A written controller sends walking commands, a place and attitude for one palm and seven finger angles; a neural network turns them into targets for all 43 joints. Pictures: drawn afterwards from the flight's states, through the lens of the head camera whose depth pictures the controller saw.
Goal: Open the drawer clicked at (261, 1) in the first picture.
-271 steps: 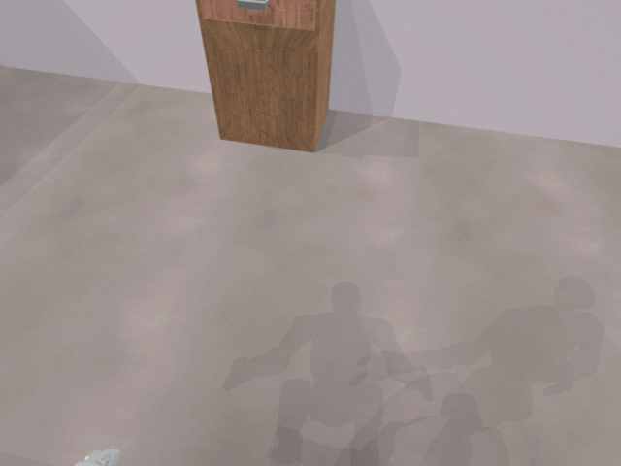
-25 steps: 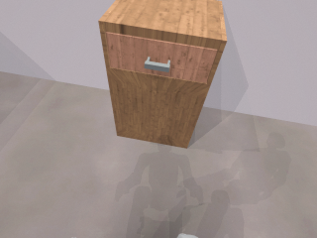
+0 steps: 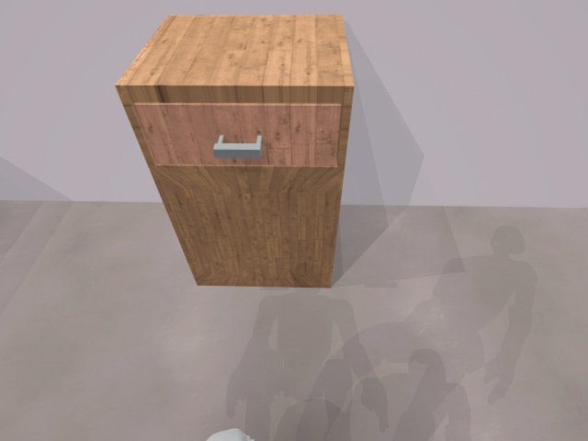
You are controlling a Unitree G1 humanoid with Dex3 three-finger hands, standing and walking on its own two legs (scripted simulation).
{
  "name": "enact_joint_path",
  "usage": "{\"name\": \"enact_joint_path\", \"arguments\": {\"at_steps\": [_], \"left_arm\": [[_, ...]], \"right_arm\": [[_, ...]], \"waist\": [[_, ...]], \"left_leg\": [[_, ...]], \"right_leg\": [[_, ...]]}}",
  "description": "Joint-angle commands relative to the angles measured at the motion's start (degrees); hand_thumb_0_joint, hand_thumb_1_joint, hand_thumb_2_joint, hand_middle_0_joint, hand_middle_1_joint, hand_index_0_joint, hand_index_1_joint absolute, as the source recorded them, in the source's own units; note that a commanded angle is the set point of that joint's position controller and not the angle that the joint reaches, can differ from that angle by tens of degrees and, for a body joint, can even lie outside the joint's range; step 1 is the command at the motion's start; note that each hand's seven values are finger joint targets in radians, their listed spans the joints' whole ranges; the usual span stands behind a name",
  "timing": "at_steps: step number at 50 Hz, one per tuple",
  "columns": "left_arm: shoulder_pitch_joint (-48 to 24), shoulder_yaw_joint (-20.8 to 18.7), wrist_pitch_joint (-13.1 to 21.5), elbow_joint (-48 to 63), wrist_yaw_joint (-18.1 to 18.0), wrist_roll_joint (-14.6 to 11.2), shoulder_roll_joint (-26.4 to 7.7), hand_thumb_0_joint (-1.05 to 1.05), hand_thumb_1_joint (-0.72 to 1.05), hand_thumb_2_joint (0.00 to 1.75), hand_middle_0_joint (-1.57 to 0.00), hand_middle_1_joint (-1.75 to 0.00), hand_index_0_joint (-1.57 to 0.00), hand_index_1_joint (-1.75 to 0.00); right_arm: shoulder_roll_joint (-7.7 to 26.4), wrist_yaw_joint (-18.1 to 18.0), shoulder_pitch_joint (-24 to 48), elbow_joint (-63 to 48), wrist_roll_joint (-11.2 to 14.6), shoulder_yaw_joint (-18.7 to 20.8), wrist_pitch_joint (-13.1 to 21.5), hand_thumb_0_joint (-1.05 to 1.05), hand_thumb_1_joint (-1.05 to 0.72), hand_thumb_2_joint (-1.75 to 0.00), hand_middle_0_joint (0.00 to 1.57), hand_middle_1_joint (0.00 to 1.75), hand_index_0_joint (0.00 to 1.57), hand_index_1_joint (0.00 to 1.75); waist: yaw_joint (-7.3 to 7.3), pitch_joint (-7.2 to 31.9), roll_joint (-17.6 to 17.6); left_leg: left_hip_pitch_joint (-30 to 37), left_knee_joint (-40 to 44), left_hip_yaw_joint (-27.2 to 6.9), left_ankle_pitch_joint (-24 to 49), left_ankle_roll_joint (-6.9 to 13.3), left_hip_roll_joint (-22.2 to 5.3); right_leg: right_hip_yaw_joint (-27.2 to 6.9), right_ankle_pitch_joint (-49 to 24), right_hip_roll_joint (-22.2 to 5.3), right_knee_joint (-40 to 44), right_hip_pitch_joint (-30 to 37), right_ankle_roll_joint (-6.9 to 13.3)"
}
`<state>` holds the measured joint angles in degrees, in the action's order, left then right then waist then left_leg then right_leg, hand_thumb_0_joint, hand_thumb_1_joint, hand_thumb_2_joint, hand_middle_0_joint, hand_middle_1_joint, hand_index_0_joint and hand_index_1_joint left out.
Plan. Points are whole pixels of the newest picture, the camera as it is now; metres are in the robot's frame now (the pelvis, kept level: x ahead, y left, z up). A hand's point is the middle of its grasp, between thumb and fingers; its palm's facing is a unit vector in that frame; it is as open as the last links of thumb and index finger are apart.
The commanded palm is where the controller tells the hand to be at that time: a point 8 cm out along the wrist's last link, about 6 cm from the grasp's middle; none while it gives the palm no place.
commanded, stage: take the last steps up to it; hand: left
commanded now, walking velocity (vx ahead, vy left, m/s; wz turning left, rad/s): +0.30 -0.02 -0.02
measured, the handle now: (239, 145) +0.78 +0.16 -0.05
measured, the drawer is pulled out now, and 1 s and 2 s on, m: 0.00 0.00 0.00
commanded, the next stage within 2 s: come to a stop and stand still in 0.60 s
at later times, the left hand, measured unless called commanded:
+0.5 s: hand (178, 411) +0.20 +0.21 -0.17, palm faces +0.00 -0.98 -0.20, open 7.3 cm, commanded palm none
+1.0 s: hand (215, 361) +0.29 +0.16 -0.19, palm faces +0.04 -0.98 -0.20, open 7.3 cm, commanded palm none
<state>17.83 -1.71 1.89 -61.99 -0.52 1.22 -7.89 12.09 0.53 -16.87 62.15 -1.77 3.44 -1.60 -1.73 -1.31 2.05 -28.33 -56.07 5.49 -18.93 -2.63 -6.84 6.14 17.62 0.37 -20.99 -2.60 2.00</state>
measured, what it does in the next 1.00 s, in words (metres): walks ahead: left foot, then right foot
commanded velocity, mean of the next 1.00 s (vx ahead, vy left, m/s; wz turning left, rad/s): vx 0.07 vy -0.01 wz -0.01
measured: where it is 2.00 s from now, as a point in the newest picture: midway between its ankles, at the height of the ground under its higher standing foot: outside the picture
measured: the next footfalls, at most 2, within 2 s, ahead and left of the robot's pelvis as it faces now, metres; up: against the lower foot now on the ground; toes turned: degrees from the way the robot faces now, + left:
left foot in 0.20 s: +0.19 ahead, +0.14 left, +0.00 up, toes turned +9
right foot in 0.60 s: +0.29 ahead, -0.12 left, +0.00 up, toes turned -11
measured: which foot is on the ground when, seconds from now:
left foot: up 0.00-0.18, down 0.20-0.62, up 0.64-0.96, down 0.98-1.00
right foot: down 0.00-0.22, up 0.24-0.58, down 0.60-1.00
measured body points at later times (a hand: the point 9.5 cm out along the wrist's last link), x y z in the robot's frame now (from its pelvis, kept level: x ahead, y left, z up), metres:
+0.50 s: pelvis +0.15 +0.02 +0.00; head +0.16 +0.02 +0.45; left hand +0.20 +0.26 -0.15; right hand +0.14 -0.20 -0.16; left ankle +0.15 +0.13 -0.74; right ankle +0.20 -0.11 -0.70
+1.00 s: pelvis +0.27 -0.01 -0.01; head +0.31 -0.01 +0.44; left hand +0.29 +0.21 -0.17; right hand +0.34 -0.26 -0.16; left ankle +0.32 +0.09 -0.74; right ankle +0.25 -0.11 -0.74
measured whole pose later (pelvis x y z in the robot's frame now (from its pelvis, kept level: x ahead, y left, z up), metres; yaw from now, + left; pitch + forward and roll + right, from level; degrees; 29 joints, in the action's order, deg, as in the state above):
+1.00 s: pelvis +0.27 -0.01 -0.01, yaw -1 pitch -1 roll -1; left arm 13.6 -2.4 -1.5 -60.8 -2.2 1.0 -8.4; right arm 11.1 -1.3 -9.0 58.9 -0.8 2.4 -2.1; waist 1.1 -5.0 0.8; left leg -17.8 -32.3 5.2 -11.0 -0.3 -2.6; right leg 9.3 18.9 -1.7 -31.6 -11.5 1.3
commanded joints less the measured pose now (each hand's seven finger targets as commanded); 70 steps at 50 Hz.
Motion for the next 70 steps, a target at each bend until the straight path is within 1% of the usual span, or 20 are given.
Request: {"name": "enact_joint_path", "arguments": {"at_steps": [1,6,9,11,14,18,28,32,35,39,45,48,51,61,62,64,65,66,68,70], "left_arm": [[4.5,-1.4,2.0,-0.5,-0.6,0.1,-8.7,0.00,0.90,0.90,-0.20,-0.30,-0.20,-0.30],[5.9,-1.8,1.7,-2.7,-0.6,0.2,-9.1,0.00,0.90,0.90,-0.20,-0.30,-0.20,-0.30],[5.4,-1.8,1.4,-2.7,-0.3,-0.3,-7.6,0.00,0.90,0.90,-0.20,-0.30,-0.20,-0.30],[5.3,-1.4,1.3,0.9,0.4,-0.7,-4.1,0.00,0.90,0.90,-0.20,-0.30,-0.20,-0.30],[-1.5,-1.7,0.5,1.4,1.0,0.2,-4.3,0.00,0.90,0.90,-0.20,-0.30,-0.20,-0.30],[3.1,-1.8,-1.3,0.9,1.4,0.5,-1.4,0.00,0.90,0.90,-0.20,-0.30,-0.20,-0.30],[-1.4,-2.1,-0.3,3.5,1.3,0.5,-3.7,0.00,0.90,0.90,-0.20,-0.30,-0.20,-0.30],[9.6,-4.0,1.3,0.6,-0.1,-0.1,-14.7,0.00,0.90,0.90,-0.20,-0.30,-0.20,-0.30],[0.6,-2.5,1.4,2.4,-1.0,-0.1,-8.1,0.00,0.90,0.90,-0.20,-0.30,-0.20,-0.30],[-3.3,-1.1,1.3,3.3,-1.5,0.2,-5.9,0.00,0.90,0.90,-0.20,-0.30,-0.20,-0.30],[-2.1,-2.8,-1.6,3.4,-2.4,0.0,-10.5,0.00,0.90,0.90,-0.20,-0.30,-0.20,-0.30],[-3.2,-2.9,-2.5,4.3,-2.5,-0.3,-10.1,0.00,0.90,0.90,-0.20,-0.30,-0.20,-0.30],[-1.0,-1.7,-3.4,5.7,-2.6,-0.7,-6.4,0.00,0.90,0.90,-0.20,-0.30,-0.20,-0.30],[-3.2,-1.8,-4.5,6.6,-1.1,-0.2,-5.4,0.00,0.90,0.90,-0.20,-0.30,-0.20,-0.30],[2.4,-0.5,-2.7,5.2,-2.4,-0.6,-7.7,0.00,0.90,0.90,-0.20,-0.30,-0.20,-0.30],[0.2,-1.3,-1.3,9.4,-2.0,0.8,-11.8,0.00,0.90,0.90,-0.20,-0.30,-0.20,-0.30],[-1.3,-1.3,-0.6,10.6,-2.2,0.9,-13.8,0.00,0.90,0.90,-0.20,-0.30,-0.20,-0.30],[-3.1,-0.5,-0.8,10.9,-1.9,1.4,-14.5,0.00,0.90,0.90,-0.20,-0.30,-0.20,-0.30],[-5.1,-1.1,-1.0,11.7,-1.9,0.4,-12.7,0.00,0.90,0.90,-0.20,-0.30,-0.20,-0.30],[-5.1,-0.8,-2.1,12.3,-1.8,0.4,-10.7,0.00,0.90,0.90,-0.20,-0.30,-0.20,-0.30]], "right_arm": [[1.0,0.6,6.5,-5.6,0.5,0.2,2.5,0.00,-0.90,-0.90,0.20,0.30,0.20,0.30],[0.3,0.8,8.2,-6.2,0.7,0.0,3.6,0.00,-0.90,-0.90,0.20,0.30,0.20,0.30],[4.1,-0.6,-6.8,-1.2,0.0,0.9,4.8,0.00,-0.90,-0.90,0.20,0.30,0.20,0.30],[12.8,-1.5,-17.1,0.6,-0.2,2.4,4.5,0.00,-0.90,-0.90,0.20,0.30,0.20,0.30],[5.4,-2.0,-4.6,-2.4,0.2,1.0,4.7,0.00,-0.90,-0.90,0.20,0.30,0.20,0.30],[3.4,-2.0,-0.7,-3.3,0.3,0.2,5.5,0.00,-0.90,-0.90,0.20,0.30,0.20,0.30],[4.4,-1.3,-2.6,-1.8,0.1,1.2,3.9,0.00,-0.90,-0.90,0.20,0.30,0.20,0.30],[0.9,-0.8,-0.5,-4.4,0.8,-0.3,3.3,0.00,-0.90,-0.90,0.20,0.30,0.20,0.30],[-0.2,-0.6,1.2,-2.9,0.5,-0.1,3.3,0.00,-0.90,-0.90,0.20,0.30,0.20,0.30],[-3.9,-1.5,-3.7,-0.1,1.3,-1.7,1.7,0.00,-0.90,-0.90,0.20,0.30,0.20,0.30],[0.8,-1.8,2.2,-3.8,1.3,-0.6,-0.1,0.00,-0.90,-0.90,0.20,0.30,0.20,0.30],[2.7,-1.9,0.7,-4.0,1.0,-0.1,0.0,0.00,-0.90,-0.90,0.20,0.30,0.20,0.30],[8.9,-2.8,-0.8,-5.1,0.9,0.8,0.4,0.00,-0.90,-0.90,0.20,0.30,0.20,0.30],[7.6,-2.6,6.2,-7.7,0.3,1.2,0.5,0.00,-0.90,-0.90,0.20,0.30,0.20,0.30],[12.0,-2.4,8.7,-8.9,1.1,2.6,2.0,0.00,-0.90,-0.90,0.20,0.30,0.20,0.30],[2.5,-0.3,7.3,-13.4,0.6,0.3,0.9,0.00,-0.90,-0.90,0.20,0.30,0.20,0.30],[1.1,-0.1,6.7,-14.8,0.3,-0.1,0.8,0.00,-0.90,-0.90,0.20,0.30,0.20,0.30],[-0.4,0.3,4.7,-14.4,0.6,-0.4,1.1,0.00,-0.90,-0.90,0.20,0.30,0.20,0.30],[2.7,-0.4,1.8,-13.3,0.8,0.0,1.3,0.00,-0.90,-0.90,0.20,0.30,0.20,0.30],[4.5,-0.6,0.1,-12.3,0.6,0.0,1.3,0.00,-0.90,-0.90,0.20,0.30,0.20,0.30]], "waist": [[2.06,-6.6,-8.3],[2.12,-6.9,-8.7],[-4.00,0.7,0.0],[-5.86,7.5,17.2],[-2.06,-4.8,3.8],[2.05,-3.1,4.5],[2.74,-1.9,2.3],[7.46,3.3,-22.4],[3.32,-1.5,-6.1],[0.51,1.7,-6.4],[2.44,1.6,-10.4],[0.98,2.7,-6.6],[0.43,6.4,12.8],[0.57,4.8,7.9],[3.53,11.0,4.0],[3.26,4.7,-12.4],[1.34,3.2,-9.9],[-0.82,3.9,-3.5],[-1.06,3.7,-14.9],[-1.00,-0.5,-5.5]], "left_leg": [[-6.4,5.5,0.0,3.0,-0.1,-1.3],[2.1,16.5,1.7,3.1,1.8,0.6],[26.1,27.4,1.3,7.5,3.8,2.2],[36.2,42.0,-31.4,-0.5,12.9,-20.4],[17.1,47.4,-23.2,-12.2,11.4,-17.2],[10.8,47.2,-8.1,0.3,9.8,-10.9],[13.3,36.8,-3.4,1.4,8.1,-8.3],[-5.8,-2.1,-1.1,-16.1,2.8,2.1],[-4.6,-6.7,-3.9,-4.6,2.6,-1.0],[6.9,8.8,-2.0,-1.2,0.2,1.7],[8.3,19.3,-1.2,2.1,0.3,3.9],[18.9,29.5,-2.8,24.7,1.7,0.7],[23.6,35.2,-17.3,59.6,14.3,-15.8],[19.1,38.0,-11.8,23.2,13.1,-10.5],[23.8,22.9,-10.0,38.4,9.4,-10.5],[4.6,16.7,0.5,0.4,3.5,3.0],[6.2,11.6,-0.4,-6.3,2.6,5.4],[12.8,14.0,-0.6,-5.1,2.6,7.2],[11.6,17.1,-2.1,5.4,3.7,5.4],[13.4,21.7,-5.8,5.3,4.8,2.4]], "right_leg": [[-10.6,-15.4,-15.7,10.1,-2.1,7.9],[-9.8,-16.2,-15.4,6.8,-2.8,6.7],[-4.1,-22.1,-9.2,-15.2,-10.1,3.1],[-1.7,15.7,0.7,-44.0,-28.2,-0.1],[-6.4,4.9,-6.9,-51.3,-31.8,0.0],[-3.8,0.4,-7.8,-39.4,-23.8,-1.8],[2.5,-6.2,-3.5,-8.9,-10.0,-3.0],[-28.4,-0.8,-24.5,10.0,3.8,8.2],[-15.7,-11.0,-20.3,8.8,-4.1,8.3],[-4.6,-43.4,-16.4,3.4,-7.1,6.8],[-6.4,-47.2,-17.4,-3.1,-3.3,7.2],[-4.5,-35.4,-13.9,-9.1,-9.2,3.0],[-2.8,19.3,-1.3,-32.5,-17.9,-3.1],[-4.7,11.7,-2.9,-28.0,-17.8,-3.6],[-9.5,8.1,-4.8,-15.4,-19.0,-1.8],[-19.7,-5.0,-10.9,-1.5,-12.6,2.3],[-23.1,-6.9,-15.8,-0.5,-17.5,5.7],[-19.6,-5.3,-14.0,-3.6,-21.9,5.5],[-14.6,-11.0,-8.1,-9.5,-18.2,3.0],[-10.4,4.7,-5.0,-10.5,-23.6,1.1]]}}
